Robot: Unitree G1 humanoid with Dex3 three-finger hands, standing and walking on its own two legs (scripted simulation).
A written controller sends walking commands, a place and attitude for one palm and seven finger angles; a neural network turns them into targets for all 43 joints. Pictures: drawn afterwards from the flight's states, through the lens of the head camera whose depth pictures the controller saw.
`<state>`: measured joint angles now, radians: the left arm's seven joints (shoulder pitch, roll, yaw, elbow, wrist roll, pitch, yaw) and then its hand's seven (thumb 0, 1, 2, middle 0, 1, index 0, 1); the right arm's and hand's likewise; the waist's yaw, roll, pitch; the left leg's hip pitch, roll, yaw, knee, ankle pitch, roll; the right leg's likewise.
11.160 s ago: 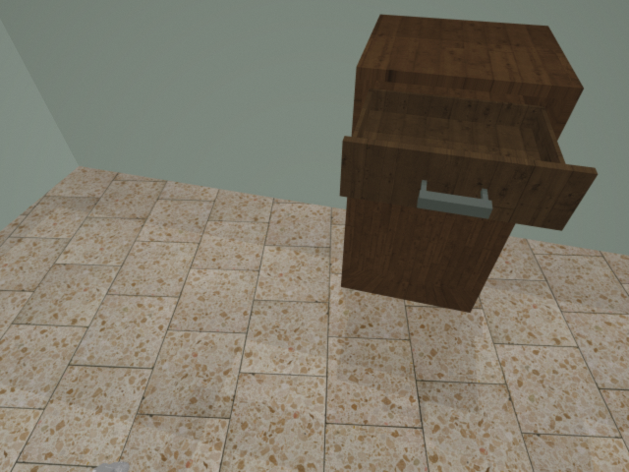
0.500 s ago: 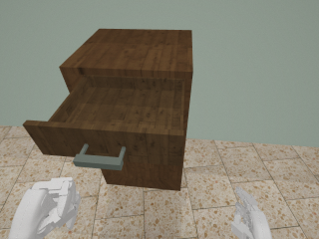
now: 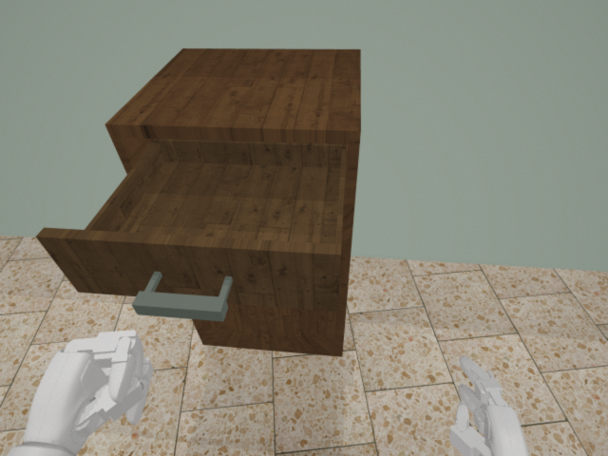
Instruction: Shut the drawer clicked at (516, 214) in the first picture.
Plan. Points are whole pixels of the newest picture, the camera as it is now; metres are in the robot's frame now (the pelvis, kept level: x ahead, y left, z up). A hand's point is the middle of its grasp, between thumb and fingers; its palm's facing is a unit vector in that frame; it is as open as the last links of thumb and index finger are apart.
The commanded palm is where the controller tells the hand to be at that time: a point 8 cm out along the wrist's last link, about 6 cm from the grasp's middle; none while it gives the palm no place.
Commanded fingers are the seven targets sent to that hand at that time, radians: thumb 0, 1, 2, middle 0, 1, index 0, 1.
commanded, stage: bring the fist close to the handle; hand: left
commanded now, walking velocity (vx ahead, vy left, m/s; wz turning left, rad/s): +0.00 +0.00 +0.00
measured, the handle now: (186, 293) +0.33 +0.22 +0.03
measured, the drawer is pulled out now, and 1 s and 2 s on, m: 0.28 0.28 0.25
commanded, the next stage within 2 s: push the drawer shut in 1.28 s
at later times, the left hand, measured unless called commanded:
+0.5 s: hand (170, 381) +0.19 +0.18 +0.07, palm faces +0.01 -1.00 -0.06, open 3.2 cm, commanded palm +0.16 +0.24 +0.06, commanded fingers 0.00 0.90 0.90 -1.40 -1.60 -1.40 -1.60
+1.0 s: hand (187, 368) +0.22 +0.18 +0.02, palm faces +0.00 -1.00 -0.06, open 3.3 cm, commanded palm +0.19 +0.24 +0.03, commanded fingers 0.00 0.90 0.90 -1.40 -1.60 -1.40 -1.60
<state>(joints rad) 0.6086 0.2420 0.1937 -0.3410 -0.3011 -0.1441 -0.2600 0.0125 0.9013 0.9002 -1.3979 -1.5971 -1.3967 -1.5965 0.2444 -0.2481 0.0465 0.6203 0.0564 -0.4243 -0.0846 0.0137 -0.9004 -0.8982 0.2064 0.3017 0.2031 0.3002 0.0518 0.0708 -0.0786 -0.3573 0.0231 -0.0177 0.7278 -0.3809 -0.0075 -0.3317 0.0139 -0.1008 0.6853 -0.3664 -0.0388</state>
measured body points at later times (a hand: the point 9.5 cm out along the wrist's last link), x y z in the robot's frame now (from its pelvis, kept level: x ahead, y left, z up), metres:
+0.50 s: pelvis +0.00 +0.01 -0.01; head +0.02 +0.00 +0.44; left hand +0.18 +0.23 +0.07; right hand +0.18 -0.21 -0.08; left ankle +0.00 +0.12 -0.72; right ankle +0.00 -0.09 -0.72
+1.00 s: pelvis -0.01 +0.01 -0.04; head +0.04 +0.01 +0.41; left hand +0.22 +0.24 +0.03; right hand +0.16 -0.23 -0.12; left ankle +0.00 +0.12 -0.72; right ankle +0.00 -0.09 -0.72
